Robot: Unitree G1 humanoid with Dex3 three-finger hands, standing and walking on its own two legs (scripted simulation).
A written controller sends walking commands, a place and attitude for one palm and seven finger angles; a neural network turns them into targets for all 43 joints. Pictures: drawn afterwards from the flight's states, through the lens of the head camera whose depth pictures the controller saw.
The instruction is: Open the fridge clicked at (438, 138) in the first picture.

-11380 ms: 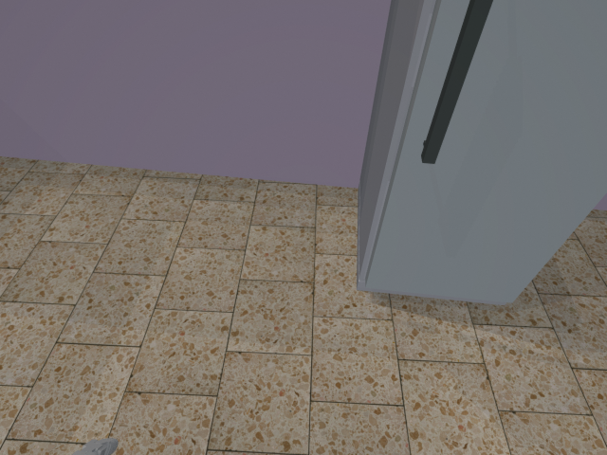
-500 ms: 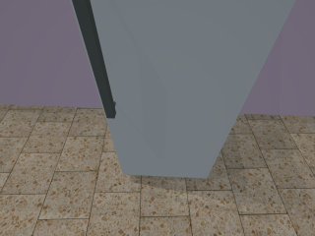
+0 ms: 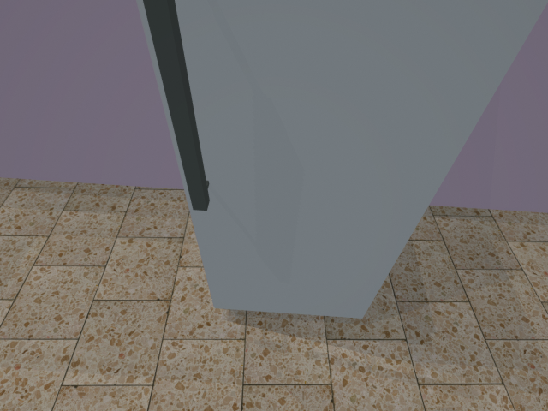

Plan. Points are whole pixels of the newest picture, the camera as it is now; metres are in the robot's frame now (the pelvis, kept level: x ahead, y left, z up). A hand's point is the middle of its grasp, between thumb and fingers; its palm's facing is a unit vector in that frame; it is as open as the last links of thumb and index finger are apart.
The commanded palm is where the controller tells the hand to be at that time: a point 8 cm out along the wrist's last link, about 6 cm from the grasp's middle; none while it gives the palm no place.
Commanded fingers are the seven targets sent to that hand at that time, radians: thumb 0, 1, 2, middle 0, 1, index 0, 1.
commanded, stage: come to a stop and stand still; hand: left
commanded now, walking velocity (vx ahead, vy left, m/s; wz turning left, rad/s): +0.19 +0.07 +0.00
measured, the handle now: (183, 92) +0.51 +0.19 +0.20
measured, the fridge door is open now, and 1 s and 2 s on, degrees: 0 0 0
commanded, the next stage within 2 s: look again from close up in 1.64 s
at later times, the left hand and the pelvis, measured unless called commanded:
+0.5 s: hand out of the picture +0.12 +0.19 -0.18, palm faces +0.06 -0.98 -0.21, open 7.3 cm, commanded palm none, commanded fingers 0.00 0.90 0.90 -0.20 -0.30 -0.20 -0.30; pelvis +0.05 +0.01 +0.00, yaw +1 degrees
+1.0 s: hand out of the picture +0.07 +0.21 -0.15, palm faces +0.01 -0.97 -0.26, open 7.3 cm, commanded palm none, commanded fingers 0.00 0.90 0.90 -0.20 -0.30 -0.20 -0.30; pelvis +0.05 +0.02 +0.01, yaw +0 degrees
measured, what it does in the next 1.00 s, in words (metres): shifts its weight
